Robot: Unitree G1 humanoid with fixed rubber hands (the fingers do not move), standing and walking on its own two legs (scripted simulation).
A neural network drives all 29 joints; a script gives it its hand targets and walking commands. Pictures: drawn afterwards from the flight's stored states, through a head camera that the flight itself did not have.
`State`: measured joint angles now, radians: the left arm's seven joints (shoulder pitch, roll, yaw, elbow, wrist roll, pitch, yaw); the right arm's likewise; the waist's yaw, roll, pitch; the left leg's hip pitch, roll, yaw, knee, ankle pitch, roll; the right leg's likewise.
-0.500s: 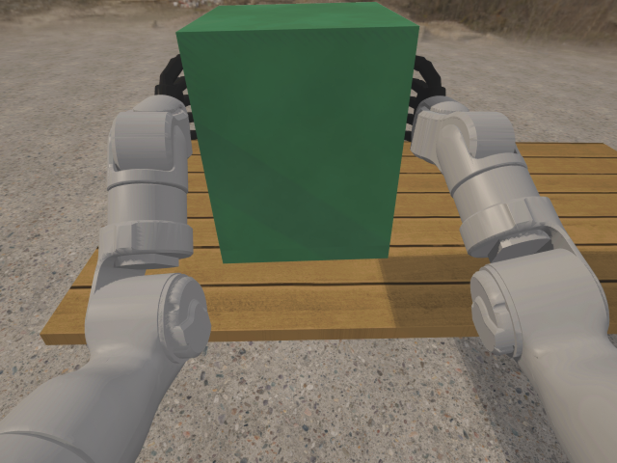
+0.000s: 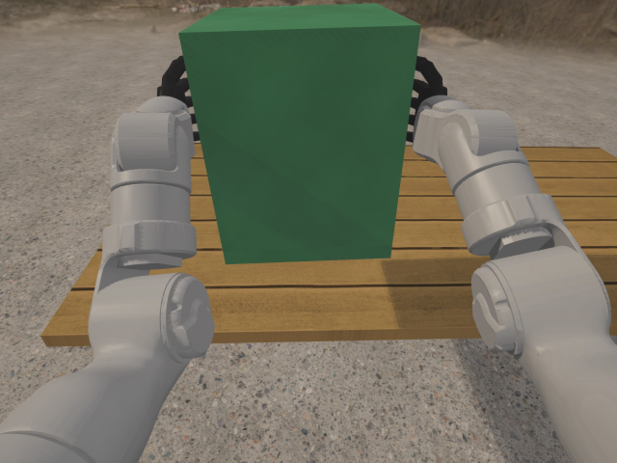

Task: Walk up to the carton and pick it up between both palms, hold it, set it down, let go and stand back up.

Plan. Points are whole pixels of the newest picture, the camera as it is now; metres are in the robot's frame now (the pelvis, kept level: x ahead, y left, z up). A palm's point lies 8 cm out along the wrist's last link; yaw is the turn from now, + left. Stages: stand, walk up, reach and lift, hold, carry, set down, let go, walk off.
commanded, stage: hold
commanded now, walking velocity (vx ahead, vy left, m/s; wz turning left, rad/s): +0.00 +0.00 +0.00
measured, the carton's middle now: (303, 129) +0.40 +0.01 +0.31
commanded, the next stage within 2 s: none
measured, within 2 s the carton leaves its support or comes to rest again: neither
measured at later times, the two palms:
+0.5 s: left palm (172, 119) +0.37 +0.16 +0.33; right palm (425, 122) +0.37 -0.13 +0.33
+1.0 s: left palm (173, 117) +0.37 +0.16 +0.33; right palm (425, 120) +0.37 -0.13 +0.33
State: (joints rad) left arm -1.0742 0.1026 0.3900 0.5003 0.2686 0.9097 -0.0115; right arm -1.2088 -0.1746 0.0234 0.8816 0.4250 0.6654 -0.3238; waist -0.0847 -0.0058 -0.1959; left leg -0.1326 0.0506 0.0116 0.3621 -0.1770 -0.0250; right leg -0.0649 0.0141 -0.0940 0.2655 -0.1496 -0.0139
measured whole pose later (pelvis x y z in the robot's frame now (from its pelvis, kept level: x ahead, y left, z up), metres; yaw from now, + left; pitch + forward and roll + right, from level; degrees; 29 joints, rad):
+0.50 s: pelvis +0.00 +0.00 +0.00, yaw +0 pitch -3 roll -1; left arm -1.05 0.11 0.38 0.46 0.25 0.91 -0.01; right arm -1.17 -0.17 0.04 0.83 0.44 0.67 -0.34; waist -0.09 0.00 -0.19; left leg -0.13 0.05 0.01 0.37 -0.18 -0.03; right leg -0.05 0.02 -0.10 0.26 -0.15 -0.01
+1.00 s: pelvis +0.00 +0.00 +0.00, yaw +0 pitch -3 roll -1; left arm -1.07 0.11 0.38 0.49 0.26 0.90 -0.01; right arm -1.20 -0.17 0.03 0.86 0.43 0.67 -0.33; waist -0.09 0.00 -0.19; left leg -0.13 0.05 0.00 0.37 -0.18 -0.03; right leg -0.06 0.02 -0.10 0.26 -0.15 -0.01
